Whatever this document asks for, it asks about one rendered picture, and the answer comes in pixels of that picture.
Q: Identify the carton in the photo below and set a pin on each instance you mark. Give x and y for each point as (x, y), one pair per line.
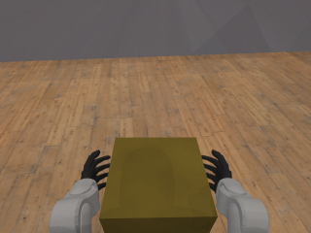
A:
(157, 185)

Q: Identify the right robot forearm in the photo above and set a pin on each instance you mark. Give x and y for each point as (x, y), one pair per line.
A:
(243, 213)

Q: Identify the left robot forearm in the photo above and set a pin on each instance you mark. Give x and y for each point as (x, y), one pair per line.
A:
(74, 213)

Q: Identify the right robot hand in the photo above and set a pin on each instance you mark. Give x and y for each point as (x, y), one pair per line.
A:
(221, 170)

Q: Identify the left robot hand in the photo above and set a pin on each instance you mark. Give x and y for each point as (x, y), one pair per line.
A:
(91, 171)

